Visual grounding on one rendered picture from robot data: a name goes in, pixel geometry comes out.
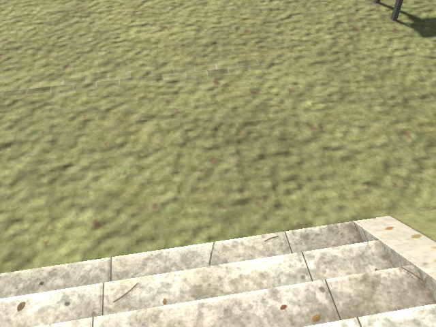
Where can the stairs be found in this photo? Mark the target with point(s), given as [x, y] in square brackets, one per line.
[323, 276]

